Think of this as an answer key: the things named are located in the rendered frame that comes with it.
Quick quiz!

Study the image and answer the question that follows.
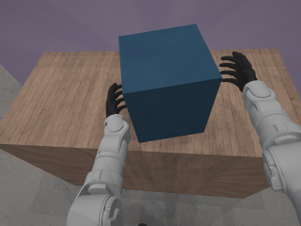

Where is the robot right forearm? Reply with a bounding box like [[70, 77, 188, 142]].
[[242, 80, 301, 151]]

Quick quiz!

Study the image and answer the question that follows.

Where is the robot left forearm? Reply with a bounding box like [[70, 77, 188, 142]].
[[66, 114, 132, 226]]

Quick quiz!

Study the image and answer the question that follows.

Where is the robot right upper arm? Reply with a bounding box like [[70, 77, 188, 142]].
[[261, 141, 301, 226]]

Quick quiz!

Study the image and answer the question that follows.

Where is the pedestal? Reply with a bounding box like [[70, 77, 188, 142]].
[[0, 48, 301, 199]]

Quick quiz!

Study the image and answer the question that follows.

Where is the robot left upper arm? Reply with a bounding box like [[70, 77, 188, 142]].
[[67, 194, 124, 226]]

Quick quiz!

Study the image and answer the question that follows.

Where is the robot left hand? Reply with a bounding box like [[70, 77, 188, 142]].
[[105, 83, 127, 118]]

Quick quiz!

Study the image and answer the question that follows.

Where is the carton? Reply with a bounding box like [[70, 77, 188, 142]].
[[119, 24, 223, 143]]

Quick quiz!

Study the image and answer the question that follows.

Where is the robot right hand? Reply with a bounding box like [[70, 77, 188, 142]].
[[219, 51, 258, 92]]

